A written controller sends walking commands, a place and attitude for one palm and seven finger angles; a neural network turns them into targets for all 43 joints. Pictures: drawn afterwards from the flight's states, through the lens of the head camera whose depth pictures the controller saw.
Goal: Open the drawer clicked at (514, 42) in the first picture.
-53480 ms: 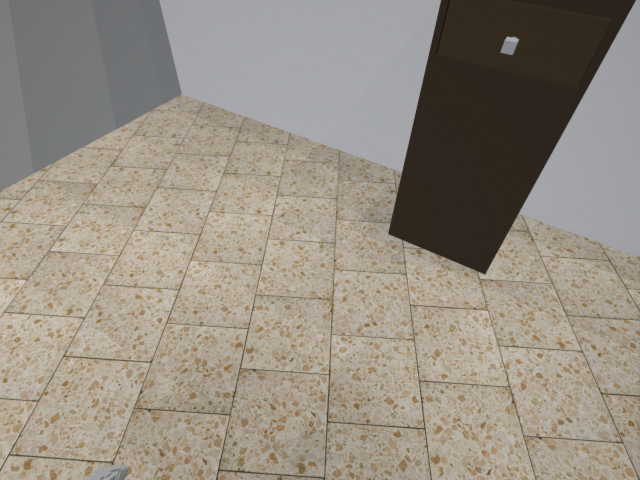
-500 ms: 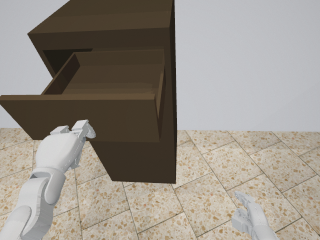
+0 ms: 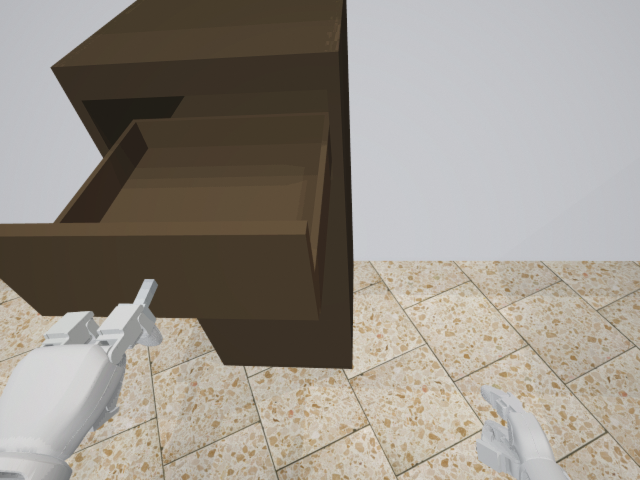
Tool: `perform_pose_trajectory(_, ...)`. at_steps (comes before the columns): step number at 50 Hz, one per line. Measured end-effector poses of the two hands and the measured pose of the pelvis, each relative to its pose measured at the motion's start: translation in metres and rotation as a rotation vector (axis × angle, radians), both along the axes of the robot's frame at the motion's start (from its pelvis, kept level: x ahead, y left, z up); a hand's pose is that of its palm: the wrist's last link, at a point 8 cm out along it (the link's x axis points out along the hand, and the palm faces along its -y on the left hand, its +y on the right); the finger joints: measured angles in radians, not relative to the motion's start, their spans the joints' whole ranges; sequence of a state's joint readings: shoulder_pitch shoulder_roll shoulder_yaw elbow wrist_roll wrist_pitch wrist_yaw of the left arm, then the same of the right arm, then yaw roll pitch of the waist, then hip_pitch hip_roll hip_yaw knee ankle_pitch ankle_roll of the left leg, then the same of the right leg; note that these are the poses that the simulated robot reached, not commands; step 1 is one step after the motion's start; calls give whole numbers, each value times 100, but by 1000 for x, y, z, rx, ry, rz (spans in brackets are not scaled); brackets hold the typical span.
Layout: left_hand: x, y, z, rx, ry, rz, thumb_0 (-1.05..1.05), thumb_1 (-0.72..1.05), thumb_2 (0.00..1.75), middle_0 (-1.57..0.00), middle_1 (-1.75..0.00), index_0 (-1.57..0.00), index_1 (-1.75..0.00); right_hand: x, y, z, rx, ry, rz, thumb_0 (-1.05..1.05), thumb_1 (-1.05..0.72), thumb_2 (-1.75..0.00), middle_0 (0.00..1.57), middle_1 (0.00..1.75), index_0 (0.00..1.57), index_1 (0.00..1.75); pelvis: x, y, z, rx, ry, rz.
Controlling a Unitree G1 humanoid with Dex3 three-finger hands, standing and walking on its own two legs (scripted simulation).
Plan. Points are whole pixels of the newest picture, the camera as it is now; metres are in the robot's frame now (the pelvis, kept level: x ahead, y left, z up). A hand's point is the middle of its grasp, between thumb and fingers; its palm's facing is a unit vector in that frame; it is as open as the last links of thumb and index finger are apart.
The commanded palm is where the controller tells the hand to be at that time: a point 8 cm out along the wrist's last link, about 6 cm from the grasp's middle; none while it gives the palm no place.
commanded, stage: pull the drawer open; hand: left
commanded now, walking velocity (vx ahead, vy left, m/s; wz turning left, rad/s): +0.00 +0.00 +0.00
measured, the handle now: (138, 309) +0.27 +0.23 +0.12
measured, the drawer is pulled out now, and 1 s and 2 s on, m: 0.30 0.30 0.30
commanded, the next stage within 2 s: open the thumb to release the handle in 0.44 s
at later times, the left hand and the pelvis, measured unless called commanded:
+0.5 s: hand (82, 403) +0.16 +0.24 +0.12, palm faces +0.17 -0.08 -0.98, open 4.8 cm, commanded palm +0.12 +0.24 +0.16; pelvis -0.05 +0.01 +0.00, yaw +2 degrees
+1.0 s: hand (45, 424) +0.15 +0.27 +0.12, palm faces +0.15 -0.07 -0.99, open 11.4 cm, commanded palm +0.12 +0.25 +0.16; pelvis -0.05 +0.01 +0.01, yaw +3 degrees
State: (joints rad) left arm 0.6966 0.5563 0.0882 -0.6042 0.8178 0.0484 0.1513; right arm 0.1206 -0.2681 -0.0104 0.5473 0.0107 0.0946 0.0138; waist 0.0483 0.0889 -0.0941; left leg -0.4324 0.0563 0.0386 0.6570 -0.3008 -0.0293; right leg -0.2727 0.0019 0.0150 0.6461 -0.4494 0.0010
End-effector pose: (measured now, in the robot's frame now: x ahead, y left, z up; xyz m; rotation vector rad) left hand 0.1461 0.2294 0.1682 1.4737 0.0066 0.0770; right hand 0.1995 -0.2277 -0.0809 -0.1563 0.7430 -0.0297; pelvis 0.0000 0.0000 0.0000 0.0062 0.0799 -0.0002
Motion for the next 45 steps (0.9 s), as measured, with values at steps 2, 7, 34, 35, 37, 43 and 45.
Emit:
perform_pose_trajectory(2,-13,5,3,7,-7,30,2,82,85,-40,-133,-34,-130,3,5,0,8,-5,13,1,-91,-90,20,30,20,30,-2,2,0,-3,-4,5)
perform_pose_trajectory(7,-45,30,-2,23,9,180,1,86,88,-40,-134,-38,-133,7,23,0,8,-18,70,1,-91,-90,20,30,20,30,-14,6,-2,-10,-20,30)
perform_pose_trajectory(34,-16,40,-17,-16,73,135,1,79,86,-41,-134,-40,-134,-52,44,0,-14,5,80,1,-91,-90,20,30,21,30,-58,11,7,-14,-120,45)
perform_pose_trajectory(35,-17,36,-20,-33,82,113,1,76,84,-40,-134,-40,-134,-52,41,1,-25,1,77,2,-91,-90,20,30,21,30,-58,11,7,-14,-120,47)
perform_pose_trajectory(37,-21,24,-22,-59,81,49,1,67,81,-40,-133,-40,-133,-53,35,3,-45,-9,67,2,-91,-90,20,30,21,30,-58,11,7,-16,-119,50)
perform_pose_trajectory(43,-30,6,-11,-10,-42,-75,1,33,66,-38,-129,-38,-129,-49,27,5,-69,-18,59,2,-91,-90,20,30,20,30,-57,9,6,-22,-109,47)
perform_pose_trajectory(45,-30,15,-5,16,-82,-36,0,20,61,-37,-128,-37,-128,-47,28,4,-55,-12,59,2,-91,-90,20,30,20,30,-56,8,5,-23,-106,46)
